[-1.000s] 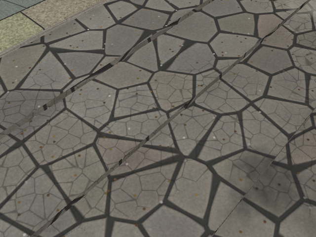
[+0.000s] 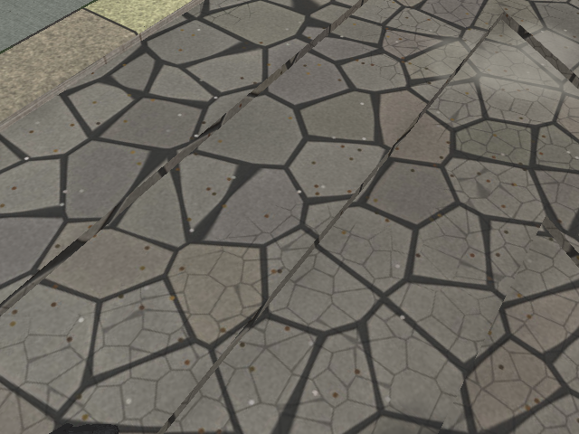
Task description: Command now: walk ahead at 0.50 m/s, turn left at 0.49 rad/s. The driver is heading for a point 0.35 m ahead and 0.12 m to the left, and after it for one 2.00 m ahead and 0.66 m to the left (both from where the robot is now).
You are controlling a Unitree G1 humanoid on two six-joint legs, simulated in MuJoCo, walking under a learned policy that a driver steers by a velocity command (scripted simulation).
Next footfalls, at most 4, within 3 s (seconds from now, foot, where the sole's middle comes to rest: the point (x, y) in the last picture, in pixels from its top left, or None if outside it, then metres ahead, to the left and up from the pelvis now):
0.32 right None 0.38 -0.14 -0.77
0.80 left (182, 393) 0.55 0.23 -0.73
1.22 right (248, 314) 0.75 0.08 -0.73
1.62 left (151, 339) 0.69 0.31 -0.74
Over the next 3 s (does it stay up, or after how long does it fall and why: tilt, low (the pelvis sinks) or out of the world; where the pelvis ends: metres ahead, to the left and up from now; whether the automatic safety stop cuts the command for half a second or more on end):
stays up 1.38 0.35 0.07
